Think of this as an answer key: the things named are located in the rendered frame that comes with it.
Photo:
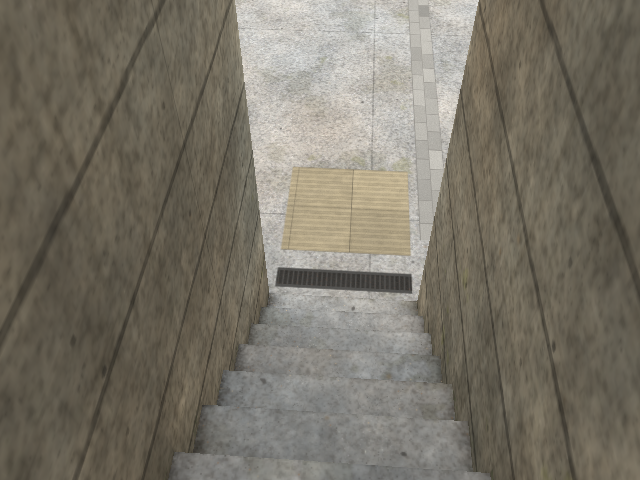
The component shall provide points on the stairs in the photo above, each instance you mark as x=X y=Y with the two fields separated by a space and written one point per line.
x=332 y=388

